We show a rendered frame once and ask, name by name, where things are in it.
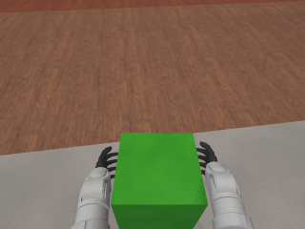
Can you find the right robot forearm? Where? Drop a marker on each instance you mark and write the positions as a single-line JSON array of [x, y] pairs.
[[226, 200]]

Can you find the left robot forearm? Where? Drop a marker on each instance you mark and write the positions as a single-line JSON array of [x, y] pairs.
[[93, 205]]

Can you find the robot left hand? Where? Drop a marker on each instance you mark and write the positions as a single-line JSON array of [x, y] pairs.
[[102, 160]]

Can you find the robot right hand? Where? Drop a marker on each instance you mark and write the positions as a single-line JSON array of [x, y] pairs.
[[208, 155]]

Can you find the carton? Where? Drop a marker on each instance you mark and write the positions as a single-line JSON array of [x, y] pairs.
[[158, 182]]

